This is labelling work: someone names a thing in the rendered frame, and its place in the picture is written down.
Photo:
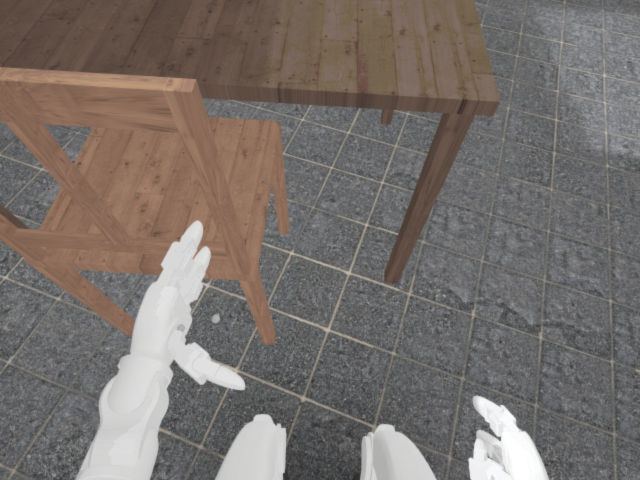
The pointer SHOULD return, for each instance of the left robot forearm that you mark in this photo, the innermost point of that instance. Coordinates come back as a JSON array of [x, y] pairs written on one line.
[[131, 406]]

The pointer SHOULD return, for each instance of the robot right thigh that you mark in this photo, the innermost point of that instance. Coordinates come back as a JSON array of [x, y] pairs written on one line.
[[390, 455]]

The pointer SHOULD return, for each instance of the robot thigh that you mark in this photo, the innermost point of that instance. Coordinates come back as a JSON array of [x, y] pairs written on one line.
[[390, 455], [257, 453]]

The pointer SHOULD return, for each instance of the left robot hand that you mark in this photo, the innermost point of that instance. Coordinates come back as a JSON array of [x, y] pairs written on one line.
[[166, 305]]

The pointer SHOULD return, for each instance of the chair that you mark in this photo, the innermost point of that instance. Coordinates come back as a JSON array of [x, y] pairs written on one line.
[[152, 165]]

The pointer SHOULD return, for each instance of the table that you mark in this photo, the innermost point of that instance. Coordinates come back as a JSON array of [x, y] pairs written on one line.
[[407, 55]]

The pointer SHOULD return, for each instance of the robot left thigh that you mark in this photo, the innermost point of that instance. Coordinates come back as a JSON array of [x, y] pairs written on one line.
[[257, 453]]

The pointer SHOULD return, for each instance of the right robot hand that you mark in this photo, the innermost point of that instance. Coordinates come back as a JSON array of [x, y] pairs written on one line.
[[514, 458]]

